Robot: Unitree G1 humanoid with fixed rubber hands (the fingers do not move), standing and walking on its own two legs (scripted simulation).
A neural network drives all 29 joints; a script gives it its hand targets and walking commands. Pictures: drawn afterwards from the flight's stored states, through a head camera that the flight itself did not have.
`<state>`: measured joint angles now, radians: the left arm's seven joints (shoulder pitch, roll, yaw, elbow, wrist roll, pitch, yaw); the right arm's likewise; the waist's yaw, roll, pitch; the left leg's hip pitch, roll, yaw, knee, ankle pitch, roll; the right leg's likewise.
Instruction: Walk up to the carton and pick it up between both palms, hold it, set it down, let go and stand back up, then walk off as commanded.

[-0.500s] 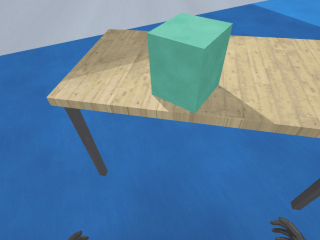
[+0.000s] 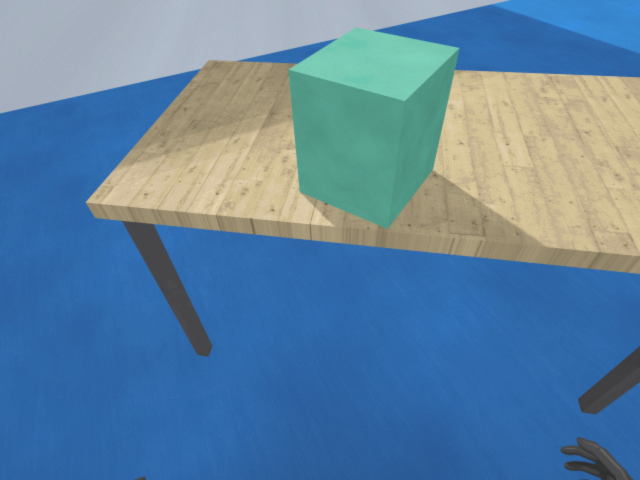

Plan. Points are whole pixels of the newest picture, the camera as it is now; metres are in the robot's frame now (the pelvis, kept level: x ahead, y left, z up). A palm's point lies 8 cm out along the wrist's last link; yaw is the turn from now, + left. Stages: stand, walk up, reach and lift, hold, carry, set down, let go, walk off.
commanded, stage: walk up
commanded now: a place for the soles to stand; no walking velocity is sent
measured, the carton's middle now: (371, 127) +0.70 -0.05 +0.08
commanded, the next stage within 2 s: none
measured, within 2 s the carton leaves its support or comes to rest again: neither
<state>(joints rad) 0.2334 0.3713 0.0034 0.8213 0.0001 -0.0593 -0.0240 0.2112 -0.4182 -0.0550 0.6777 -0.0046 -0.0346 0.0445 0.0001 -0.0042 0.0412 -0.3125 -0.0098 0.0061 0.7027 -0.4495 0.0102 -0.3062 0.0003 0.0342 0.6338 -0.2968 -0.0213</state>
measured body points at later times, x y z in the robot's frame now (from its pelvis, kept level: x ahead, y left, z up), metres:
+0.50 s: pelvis +0.06 +0.03 -0.01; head +0.08 +0.03 +0.44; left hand +0.19 +0.33 -0.12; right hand +0.10 -0.31 -0.09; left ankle +0.03 +0.12 -0.72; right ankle +0.14 -0.09 -0.73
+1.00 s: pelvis +0.07 +0.05 +0.00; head +0.10 +0.07 +0.45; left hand +0.22 +0.34 -0.12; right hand +0.09 -0.29 -0.07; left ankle +0.08 +0.14 -0.72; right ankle +0.10 -0.09 -0.71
